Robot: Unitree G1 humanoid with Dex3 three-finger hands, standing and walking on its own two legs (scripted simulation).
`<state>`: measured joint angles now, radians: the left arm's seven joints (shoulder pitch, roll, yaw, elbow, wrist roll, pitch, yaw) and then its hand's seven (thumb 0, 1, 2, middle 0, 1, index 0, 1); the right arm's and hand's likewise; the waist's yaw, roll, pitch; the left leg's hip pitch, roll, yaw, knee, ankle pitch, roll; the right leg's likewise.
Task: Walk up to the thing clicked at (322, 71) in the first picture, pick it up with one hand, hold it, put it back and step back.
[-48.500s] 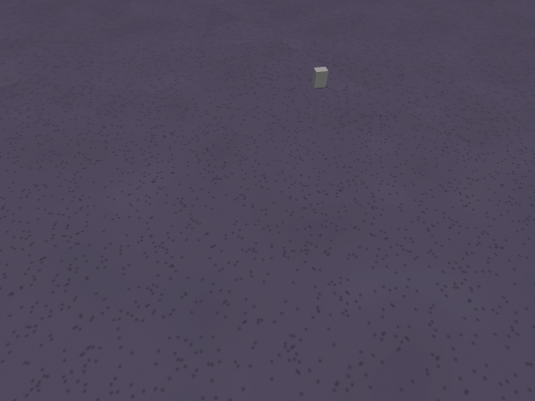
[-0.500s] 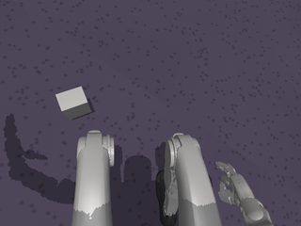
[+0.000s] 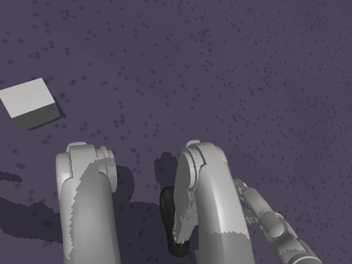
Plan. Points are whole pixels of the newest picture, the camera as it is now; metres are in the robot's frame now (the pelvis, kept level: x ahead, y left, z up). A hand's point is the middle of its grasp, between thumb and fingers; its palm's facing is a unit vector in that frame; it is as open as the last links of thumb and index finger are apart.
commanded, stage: close in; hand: left
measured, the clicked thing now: (33, 105) +0.44 +0.29 -0.24
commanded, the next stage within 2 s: rest palm in 0.74 s
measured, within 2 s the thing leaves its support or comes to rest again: neither
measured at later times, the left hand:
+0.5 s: hand out of the picture +0.36 +0.33 -0.18, palm faces +0.38 -0.93 +0.01, open 17.5 cm
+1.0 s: hand (16, 123) +0.38 +0.31 -0.20, palm faces +0.41 -0.91 +0.00, open 17.0 cm
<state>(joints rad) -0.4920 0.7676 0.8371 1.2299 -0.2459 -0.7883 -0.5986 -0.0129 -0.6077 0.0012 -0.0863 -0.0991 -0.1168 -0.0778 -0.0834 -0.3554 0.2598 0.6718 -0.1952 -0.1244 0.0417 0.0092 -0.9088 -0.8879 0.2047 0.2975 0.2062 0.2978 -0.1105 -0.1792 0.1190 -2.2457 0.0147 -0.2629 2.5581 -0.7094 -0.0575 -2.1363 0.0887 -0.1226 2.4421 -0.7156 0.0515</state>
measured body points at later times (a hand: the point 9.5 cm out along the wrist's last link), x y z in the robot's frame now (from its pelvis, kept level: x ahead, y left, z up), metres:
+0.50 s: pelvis -0.01 +0.01 -0.03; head +0.19 +0.18 +0.34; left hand +0.33 +0.38 -0.17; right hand +0.19 -0.23 -0.06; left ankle +0.08 +0.14 -0.27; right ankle +0.11 -0.12 -0.26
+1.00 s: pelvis -0.02 +0.02 -0.03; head +0.20 +0.20 +0.32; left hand +0.36 +0.35 -0.20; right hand +0.16 -0.23 -0.05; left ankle +0.08 +0.14 -0.27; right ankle +0.11 -0.12 -0.26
